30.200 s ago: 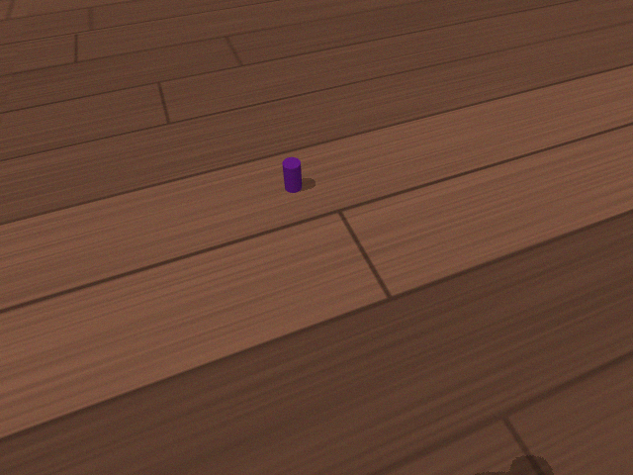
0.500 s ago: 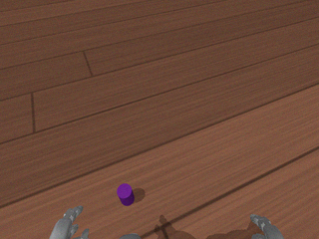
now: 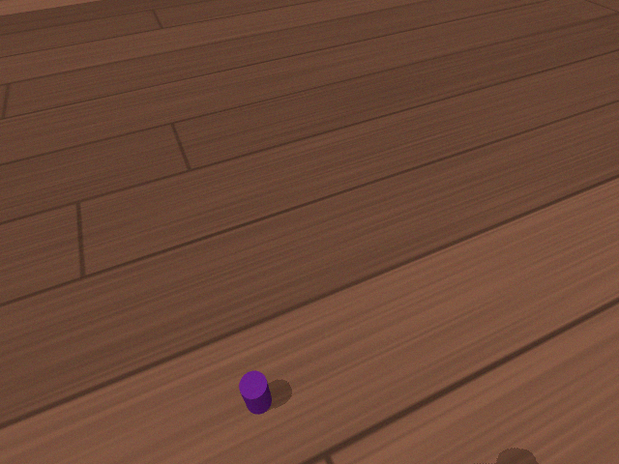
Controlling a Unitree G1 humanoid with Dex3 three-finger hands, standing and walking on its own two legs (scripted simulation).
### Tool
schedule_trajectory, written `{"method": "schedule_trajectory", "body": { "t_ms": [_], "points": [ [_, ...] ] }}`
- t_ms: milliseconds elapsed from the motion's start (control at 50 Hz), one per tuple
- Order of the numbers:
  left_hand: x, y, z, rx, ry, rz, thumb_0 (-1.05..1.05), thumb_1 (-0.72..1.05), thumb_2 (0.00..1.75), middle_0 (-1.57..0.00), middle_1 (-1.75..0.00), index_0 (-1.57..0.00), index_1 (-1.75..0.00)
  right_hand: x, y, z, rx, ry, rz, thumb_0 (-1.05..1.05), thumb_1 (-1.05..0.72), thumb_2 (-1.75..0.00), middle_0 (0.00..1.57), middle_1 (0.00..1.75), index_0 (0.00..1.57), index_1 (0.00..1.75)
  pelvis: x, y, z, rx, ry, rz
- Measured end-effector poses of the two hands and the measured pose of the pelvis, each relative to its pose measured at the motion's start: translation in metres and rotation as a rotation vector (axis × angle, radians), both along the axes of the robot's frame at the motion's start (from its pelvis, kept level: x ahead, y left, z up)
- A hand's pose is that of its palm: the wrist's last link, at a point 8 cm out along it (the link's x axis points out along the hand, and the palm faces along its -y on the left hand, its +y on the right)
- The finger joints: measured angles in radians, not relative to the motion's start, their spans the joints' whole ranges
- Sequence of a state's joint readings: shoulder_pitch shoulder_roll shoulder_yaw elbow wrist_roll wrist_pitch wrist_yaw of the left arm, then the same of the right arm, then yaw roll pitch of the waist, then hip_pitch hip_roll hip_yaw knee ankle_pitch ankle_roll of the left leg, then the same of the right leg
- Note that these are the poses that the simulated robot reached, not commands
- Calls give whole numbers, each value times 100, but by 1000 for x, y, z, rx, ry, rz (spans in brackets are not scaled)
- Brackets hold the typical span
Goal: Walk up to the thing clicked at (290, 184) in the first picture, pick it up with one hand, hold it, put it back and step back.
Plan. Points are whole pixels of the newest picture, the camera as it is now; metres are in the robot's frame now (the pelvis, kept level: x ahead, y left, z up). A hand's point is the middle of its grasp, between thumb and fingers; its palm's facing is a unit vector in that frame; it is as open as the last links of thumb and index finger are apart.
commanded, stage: stand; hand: left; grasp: from the side
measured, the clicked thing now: (256, 393) +0.43 +0.20 -0.71
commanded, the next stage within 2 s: step back in 1.52 s
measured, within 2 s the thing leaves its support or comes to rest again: neither
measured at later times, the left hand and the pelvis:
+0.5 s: hand out of the picture +0.05 +0.24 -0.16, palm faces -0.02 -0.94 -0.34, open 7.4 cm; pelvis +0.00 +0.00 +0.00, yaw +0 degrees
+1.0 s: hand out of the picture +0.10 +0.24 -0.15, palm faces -0.03 -0.94 -0.34, open 7.4 cm; pelvis +0.01 +0.00 +0.01, yaw -1 degrees
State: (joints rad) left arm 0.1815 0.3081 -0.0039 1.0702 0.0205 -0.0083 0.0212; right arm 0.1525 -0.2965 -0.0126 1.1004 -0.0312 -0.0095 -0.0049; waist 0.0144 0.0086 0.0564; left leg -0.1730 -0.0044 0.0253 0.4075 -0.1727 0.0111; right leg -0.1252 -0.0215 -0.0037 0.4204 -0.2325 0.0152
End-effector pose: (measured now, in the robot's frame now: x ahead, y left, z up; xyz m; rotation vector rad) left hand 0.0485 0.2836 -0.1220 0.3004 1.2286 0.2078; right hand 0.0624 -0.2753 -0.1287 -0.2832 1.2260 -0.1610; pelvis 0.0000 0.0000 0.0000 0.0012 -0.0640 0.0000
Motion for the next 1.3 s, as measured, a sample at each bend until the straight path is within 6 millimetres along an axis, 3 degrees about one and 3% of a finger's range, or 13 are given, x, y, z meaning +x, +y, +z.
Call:
{"method": "schedule_trajectory", "body": {
  "t_ms": [380,940,1300],
  "points": [
    [-7,5,1,7,60,7,0,91,90,-20,-30,-20,-30,-7,-12,4,-20,45,-23,0,-90,-90,21,30,21,30,-1,0,4,-2,8,-2],
    [41,5,6,2,-3,-24,0,91,90,-20,-30,-20,-30,13,-16,11,-35,11,-38,0,-90,-90,21,30,21,30,15,1,6,-1,15,-16],
    [29,8,4,0,32,-19,0,91,90,-20,-30,-20,-30,6,-16,11,-33,31,-45,0,-90,-90,21,30,21,30,15,2,6,0,19,-16]
  ]
}}
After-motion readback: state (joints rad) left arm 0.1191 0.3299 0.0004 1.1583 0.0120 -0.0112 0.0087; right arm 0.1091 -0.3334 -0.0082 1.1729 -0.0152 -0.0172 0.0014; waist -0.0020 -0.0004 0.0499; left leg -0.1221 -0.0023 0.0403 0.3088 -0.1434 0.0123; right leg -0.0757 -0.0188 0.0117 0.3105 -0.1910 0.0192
